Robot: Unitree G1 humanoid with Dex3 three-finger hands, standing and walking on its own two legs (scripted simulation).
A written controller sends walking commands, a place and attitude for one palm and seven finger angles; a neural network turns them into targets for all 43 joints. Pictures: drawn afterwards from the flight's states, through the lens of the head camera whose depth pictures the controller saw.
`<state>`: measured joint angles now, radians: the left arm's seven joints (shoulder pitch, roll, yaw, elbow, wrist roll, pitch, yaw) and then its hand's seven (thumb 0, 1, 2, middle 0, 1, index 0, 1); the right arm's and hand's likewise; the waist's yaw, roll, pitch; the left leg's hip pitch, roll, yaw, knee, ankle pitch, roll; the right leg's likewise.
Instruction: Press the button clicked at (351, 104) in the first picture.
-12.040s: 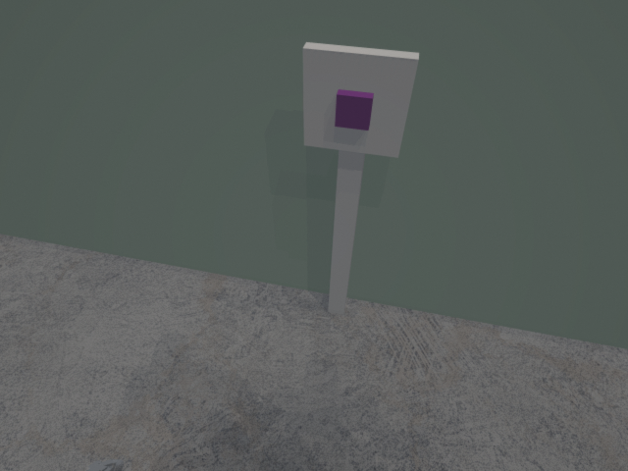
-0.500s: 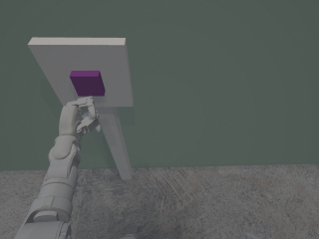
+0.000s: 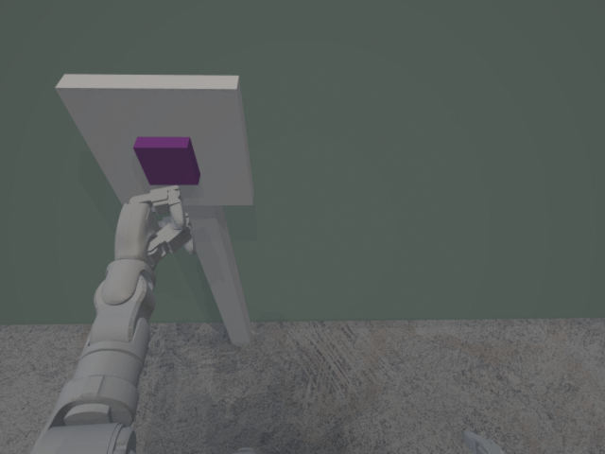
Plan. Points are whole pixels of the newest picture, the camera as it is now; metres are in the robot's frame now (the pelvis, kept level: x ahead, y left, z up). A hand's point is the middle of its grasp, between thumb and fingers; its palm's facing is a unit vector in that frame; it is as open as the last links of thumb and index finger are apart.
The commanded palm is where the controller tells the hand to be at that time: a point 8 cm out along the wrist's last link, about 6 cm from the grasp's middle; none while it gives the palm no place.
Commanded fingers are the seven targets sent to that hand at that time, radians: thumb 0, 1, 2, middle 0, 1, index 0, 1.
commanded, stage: press the button with the knuckle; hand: left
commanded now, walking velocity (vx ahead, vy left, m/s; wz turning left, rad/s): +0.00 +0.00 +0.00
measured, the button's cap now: (169, 160) +0.48 +0.20 +0.11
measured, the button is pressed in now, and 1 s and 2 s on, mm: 0 12 0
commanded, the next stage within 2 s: hold the button down briefly in 0.98 s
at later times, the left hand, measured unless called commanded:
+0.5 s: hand (187, 207) +0.43 +0.17 +0.08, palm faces +0.03 -1.00 +0.00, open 2.6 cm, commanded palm +0.41 +0.21 +0.08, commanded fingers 0.00 0.90 0.90 -1.30 -1.50 -1.30 -1.50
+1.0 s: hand (190, 200) +0.44 +0.17 +0.08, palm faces +0.05 -1.00 -0.02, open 2.7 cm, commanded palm +0.44 +0.20 +0.08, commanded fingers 0.00 0.90 0.90 -1.30 -1.50 -1.30 -1.50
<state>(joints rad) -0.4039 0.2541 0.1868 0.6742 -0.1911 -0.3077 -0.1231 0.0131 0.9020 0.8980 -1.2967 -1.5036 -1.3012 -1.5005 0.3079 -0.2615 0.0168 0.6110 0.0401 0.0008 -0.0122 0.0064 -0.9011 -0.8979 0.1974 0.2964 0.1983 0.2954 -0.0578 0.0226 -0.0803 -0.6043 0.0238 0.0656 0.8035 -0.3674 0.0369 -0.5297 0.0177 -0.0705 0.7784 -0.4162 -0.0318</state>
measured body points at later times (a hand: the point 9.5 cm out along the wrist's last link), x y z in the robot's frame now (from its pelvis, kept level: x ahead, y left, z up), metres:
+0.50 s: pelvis -0.01 +0.00 +0.00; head +0.06 +0.00 +0.44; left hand +0.42 +0.22 +0.08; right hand +0.06 -0.27 -0.12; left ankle +0.02 +0.10 -0.71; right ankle -0.02 -0.10 -0.71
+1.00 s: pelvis -0.03 +0.00 -0.01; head +0.05 +0.01 +0.43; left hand +0.43 +0.22 +0.08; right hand +0.01 -0.26 -0.13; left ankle +0.02 +0.10 -0.71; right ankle -0.02 -0.10 -0.71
